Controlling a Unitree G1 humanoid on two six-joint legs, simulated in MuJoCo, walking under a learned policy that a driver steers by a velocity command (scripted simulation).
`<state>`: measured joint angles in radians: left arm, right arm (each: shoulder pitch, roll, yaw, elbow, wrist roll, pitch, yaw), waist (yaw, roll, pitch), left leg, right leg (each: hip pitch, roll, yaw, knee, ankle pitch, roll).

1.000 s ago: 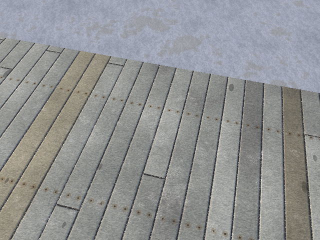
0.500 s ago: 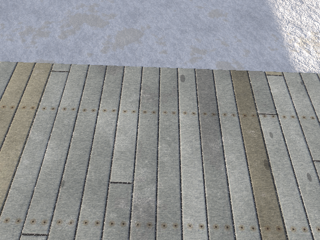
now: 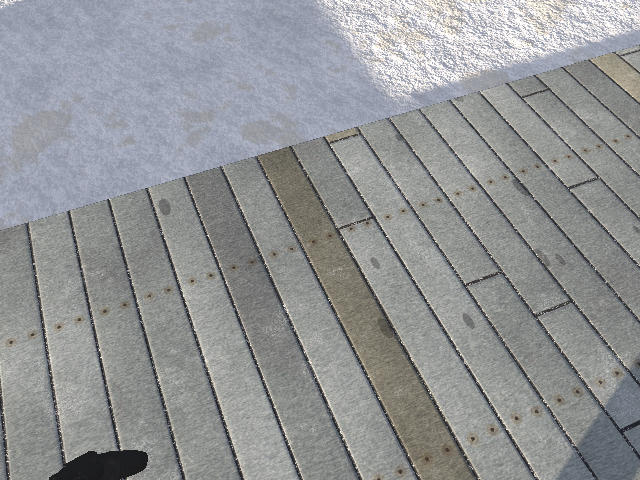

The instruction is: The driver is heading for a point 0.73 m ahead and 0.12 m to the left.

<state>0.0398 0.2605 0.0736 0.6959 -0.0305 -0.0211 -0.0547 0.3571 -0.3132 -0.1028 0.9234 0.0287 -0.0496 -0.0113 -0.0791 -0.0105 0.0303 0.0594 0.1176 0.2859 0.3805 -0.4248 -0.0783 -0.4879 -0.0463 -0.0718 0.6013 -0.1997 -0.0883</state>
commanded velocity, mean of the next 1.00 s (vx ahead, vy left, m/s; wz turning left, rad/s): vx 0.49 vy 0.00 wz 0.06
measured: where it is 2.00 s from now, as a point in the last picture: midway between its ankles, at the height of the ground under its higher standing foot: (335, 354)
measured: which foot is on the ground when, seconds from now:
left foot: down 0.00-0.02, up 0.04-0.54, down 0.56-1.00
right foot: down 0.00-0.58, up 0.60-1.00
